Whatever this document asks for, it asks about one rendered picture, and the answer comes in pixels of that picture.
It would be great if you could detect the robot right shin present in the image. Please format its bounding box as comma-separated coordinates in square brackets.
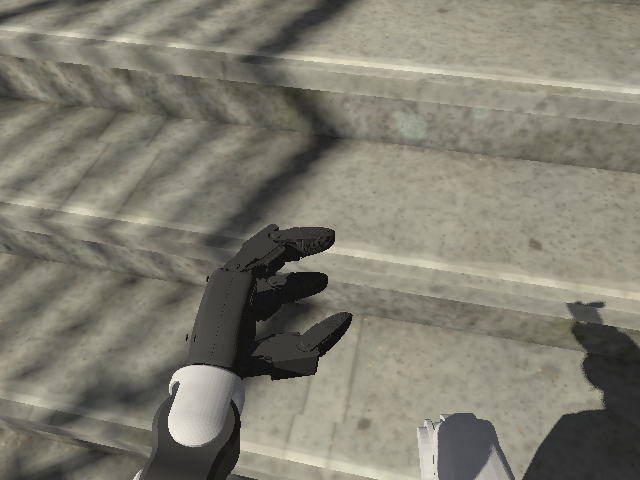
[481, 419, 499, 442]

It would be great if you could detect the robot right thigh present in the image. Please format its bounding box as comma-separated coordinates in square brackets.
[417, 413, 515, 480]

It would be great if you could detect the robot left forearm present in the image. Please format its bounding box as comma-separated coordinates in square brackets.
[133, 364, 245, 480]

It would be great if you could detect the left robot hand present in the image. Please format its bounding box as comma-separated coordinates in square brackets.
[185, 224, 353, 381]

